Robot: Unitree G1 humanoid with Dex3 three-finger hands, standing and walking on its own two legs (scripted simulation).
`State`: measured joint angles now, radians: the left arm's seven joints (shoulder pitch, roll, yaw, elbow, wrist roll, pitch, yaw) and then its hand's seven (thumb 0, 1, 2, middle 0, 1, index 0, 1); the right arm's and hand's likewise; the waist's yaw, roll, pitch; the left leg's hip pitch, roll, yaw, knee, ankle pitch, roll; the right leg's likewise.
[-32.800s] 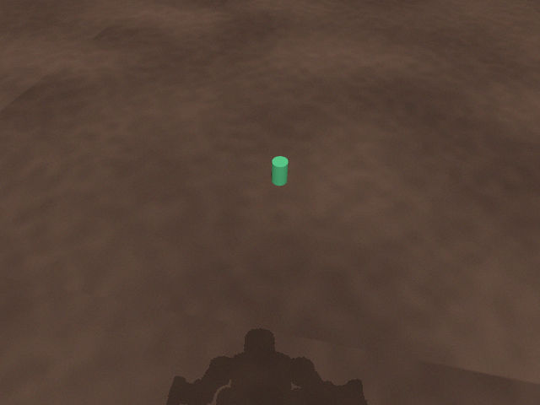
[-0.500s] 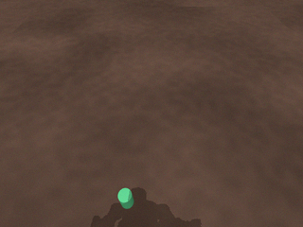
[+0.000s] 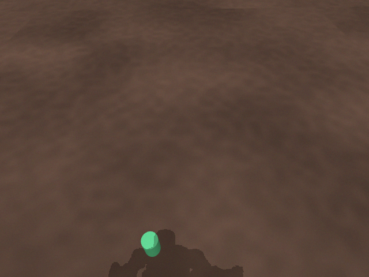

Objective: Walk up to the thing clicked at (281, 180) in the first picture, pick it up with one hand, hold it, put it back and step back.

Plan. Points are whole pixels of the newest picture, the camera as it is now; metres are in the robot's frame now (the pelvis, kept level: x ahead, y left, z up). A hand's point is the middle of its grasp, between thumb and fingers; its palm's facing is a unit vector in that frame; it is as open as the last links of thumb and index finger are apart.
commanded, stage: stand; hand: left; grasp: from the side
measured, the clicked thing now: (151, 244) +0.39 +0.20 -0.71
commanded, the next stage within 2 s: step back in 0.04 s
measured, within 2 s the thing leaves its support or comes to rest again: neither
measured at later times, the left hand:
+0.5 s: hand out of the picture +0.08 +0.32 -0.18, palm faces -0.03 -0.94 -0.34, open 7.3 cm
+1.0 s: hand out of the picture -0.06 +0.32 -0.15, palm faces -0.06 -0.91 -0.40, open 7.3 cm
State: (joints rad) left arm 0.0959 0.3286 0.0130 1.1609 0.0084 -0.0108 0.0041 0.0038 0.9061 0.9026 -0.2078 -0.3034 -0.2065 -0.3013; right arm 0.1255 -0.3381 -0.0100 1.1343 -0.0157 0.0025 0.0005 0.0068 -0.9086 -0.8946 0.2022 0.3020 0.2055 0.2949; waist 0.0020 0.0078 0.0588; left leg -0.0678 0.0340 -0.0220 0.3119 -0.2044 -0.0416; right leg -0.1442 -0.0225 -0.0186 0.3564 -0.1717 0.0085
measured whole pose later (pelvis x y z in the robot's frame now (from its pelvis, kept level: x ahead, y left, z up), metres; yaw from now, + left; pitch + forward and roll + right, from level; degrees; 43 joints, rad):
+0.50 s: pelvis -0.07 +0.07 -0.01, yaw +0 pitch +0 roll -2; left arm 0.01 0.40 0.06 0.91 0.00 0.07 0.04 0.00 0.91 0.90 -0.21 -0.30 -0.20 -0.30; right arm 0.17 -0.34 -0.05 0.96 -0.04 0.04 -0.01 0.01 -0.91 -0.89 0.20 0.30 0.21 0.30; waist -0.03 -0.06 0.19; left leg -0.26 -0.04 0.00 0.55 -0.28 0.06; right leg -0.49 0.12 0.18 1.08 -0.48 -0.02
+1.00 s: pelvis -0.18 +0.06 -0.01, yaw -5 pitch -2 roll +2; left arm 0.16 0.35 0.07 0.84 0.03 0.05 0.01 0.01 0.90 0.90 -0.21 -0.30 -0.21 -0.30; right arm 0.13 -0.38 -0.05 0.89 0.00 0.04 -0.01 0.01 -0.91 -0.89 0.20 0.30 0.21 0.30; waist 0.02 -0.02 0.16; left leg -0.42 -0.13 -0.11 1.09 -0.50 0.00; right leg -0.29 0.01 0.06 0.59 -0.27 -0.04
